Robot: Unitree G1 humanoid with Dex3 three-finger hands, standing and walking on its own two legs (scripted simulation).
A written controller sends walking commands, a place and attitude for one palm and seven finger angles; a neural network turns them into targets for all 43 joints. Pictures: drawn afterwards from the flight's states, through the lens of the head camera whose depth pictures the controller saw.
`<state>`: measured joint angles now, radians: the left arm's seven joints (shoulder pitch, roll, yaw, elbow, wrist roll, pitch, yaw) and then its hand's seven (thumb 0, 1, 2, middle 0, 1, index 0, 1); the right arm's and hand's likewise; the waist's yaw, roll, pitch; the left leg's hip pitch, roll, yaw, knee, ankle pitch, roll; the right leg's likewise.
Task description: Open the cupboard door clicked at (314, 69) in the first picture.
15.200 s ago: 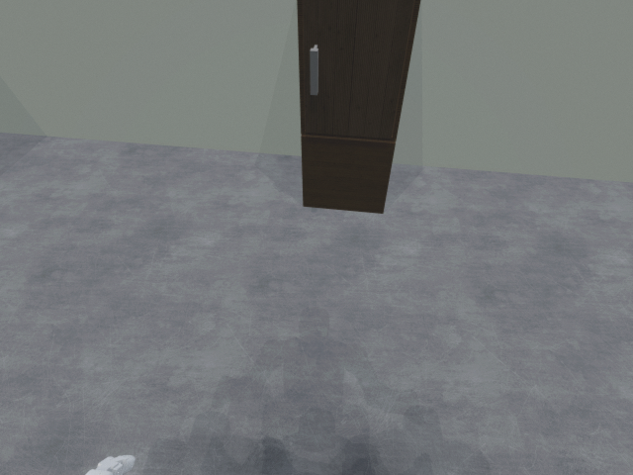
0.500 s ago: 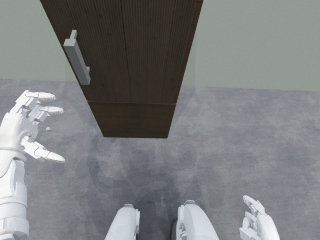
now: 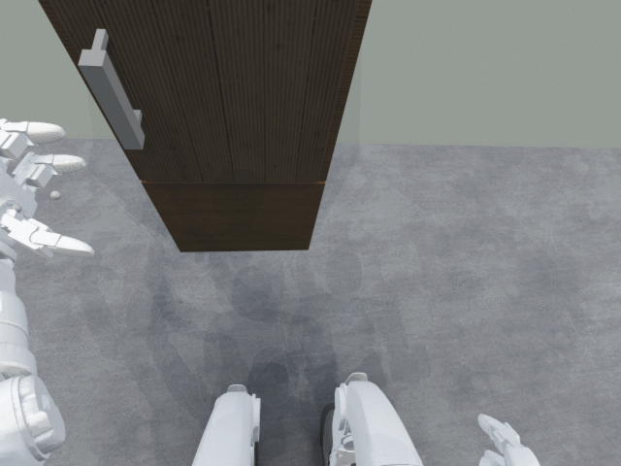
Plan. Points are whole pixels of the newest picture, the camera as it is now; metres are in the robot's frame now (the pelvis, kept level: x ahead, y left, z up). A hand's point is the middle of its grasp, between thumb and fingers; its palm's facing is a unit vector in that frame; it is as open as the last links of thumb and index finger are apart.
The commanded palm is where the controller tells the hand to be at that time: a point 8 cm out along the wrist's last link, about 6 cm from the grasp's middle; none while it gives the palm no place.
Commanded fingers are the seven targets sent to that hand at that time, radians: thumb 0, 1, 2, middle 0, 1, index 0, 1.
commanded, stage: move the hooked fingers beside the handle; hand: left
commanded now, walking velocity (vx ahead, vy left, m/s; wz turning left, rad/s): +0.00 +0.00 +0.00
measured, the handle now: (119, 93) +0.58 +0.26 +0.04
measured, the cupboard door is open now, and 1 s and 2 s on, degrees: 0 0 0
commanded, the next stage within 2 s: slide the fingers in behind the handle in 1.54 s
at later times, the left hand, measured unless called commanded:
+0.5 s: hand (62, 142) +0.49 +0.31 +0.04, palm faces +0.05 -1.00 -0.02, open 14.0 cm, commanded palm +0.48 +0.35 +0.04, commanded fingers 0.00 -0.50 0.30 -0.30 -1.20 -0.30 -1.20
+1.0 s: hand (58, 129) +0.51 +0.33 +0.03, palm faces +0.06 -1.00 -0.01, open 14.0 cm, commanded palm +0.51 +0.35 +0.04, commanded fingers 0.00 -0.50 0.30 -0.30 -1.20 -0.30 -1.20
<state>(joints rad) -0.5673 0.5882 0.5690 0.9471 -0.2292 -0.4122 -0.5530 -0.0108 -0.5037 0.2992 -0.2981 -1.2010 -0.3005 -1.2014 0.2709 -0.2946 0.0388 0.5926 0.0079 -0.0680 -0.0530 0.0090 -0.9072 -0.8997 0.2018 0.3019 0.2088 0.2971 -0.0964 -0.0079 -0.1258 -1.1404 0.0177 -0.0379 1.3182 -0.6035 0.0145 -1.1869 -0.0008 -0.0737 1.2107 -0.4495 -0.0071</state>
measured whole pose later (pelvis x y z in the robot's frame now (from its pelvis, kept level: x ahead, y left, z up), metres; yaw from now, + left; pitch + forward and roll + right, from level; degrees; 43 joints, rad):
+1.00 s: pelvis +0.00 +0.01 -0.02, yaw -3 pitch +31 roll -7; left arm -0.91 0.88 0.68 1.18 -0.08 -0.33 -0.56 -0.01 -0.50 0.30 -0.30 -1.20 -0.30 -1.20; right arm 0.34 -0.29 0.10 0.56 -0.02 0.09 -0.01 0.00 -0.91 -0.90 0.20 0.30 0.21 0.30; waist -0.22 0.01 -0.10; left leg -1.33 0.04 -0.06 1.39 -0.61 0.03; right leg -1.34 0.02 -0.10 1.22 -0.42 0.01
